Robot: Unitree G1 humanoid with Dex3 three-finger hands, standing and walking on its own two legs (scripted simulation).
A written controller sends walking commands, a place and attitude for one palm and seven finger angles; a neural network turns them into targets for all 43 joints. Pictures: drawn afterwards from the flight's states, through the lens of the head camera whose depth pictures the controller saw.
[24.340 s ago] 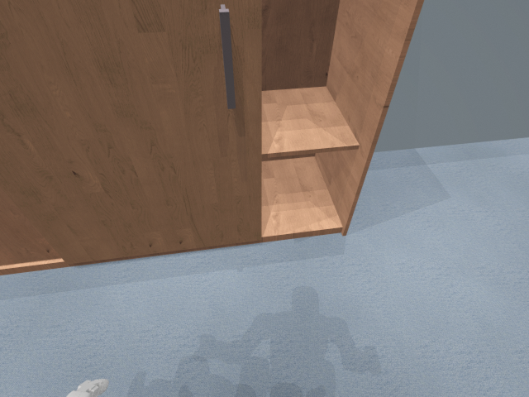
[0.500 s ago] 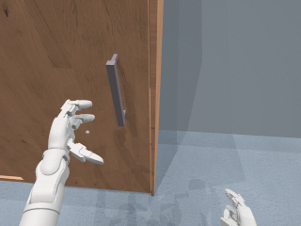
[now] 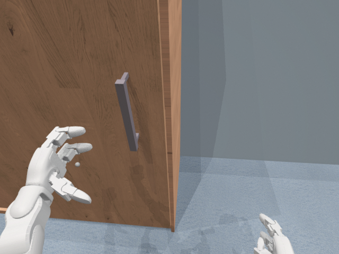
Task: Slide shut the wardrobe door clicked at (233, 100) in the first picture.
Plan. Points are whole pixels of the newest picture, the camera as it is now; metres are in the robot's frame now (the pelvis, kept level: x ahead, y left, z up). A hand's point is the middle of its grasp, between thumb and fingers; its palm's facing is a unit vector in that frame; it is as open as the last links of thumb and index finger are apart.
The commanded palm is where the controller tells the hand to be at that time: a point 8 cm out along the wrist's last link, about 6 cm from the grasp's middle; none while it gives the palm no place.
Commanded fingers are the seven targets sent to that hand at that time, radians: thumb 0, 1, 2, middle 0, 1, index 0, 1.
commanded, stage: draw the hand back to the body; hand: left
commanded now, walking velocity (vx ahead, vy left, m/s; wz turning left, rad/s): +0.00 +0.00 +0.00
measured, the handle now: (130, 114) +0.45 +0.15 +0.12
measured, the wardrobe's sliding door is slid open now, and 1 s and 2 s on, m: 0.00 0.00 0.00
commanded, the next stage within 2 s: step back with the hand held close in 1.26 s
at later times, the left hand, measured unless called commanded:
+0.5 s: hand (48, 183) +0.21 +0.25 +0.14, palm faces +0.36 -0.89 -0.29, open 12.6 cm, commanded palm +0.16 +0.30 +0.16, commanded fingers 0.00 0.25 0.58 -0.22 -0.68 -0.22 -0.68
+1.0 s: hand (18, 182) +0.19 +0.29 +0.17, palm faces +0.46 -0.81 -0.36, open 7.9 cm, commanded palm +0.14 +0.32 +0.18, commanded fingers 0.00 0.90 0.90 -0.20 -0.30 -0.20 -0.30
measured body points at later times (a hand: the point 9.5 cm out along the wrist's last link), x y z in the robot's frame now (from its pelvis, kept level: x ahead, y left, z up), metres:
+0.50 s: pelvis -0.01 +0.02 +0.01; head -0.03 +0.00 +0.45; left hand +0.18 +0.30 +0.16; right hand +0.18 -0.20 -0.08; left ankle -0.01 +0.12 -0.73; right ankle -0.01 -0.09 -0.73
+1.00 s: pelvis +0.00 +0.03 +0.01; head -0.03 +0.01 +0.46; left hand +0.16 +0.33 +0.19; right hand +0.19 -0.19 -0.07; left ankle -0.01 +0.12 -0.73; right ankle -0.01 -0.09 -0.73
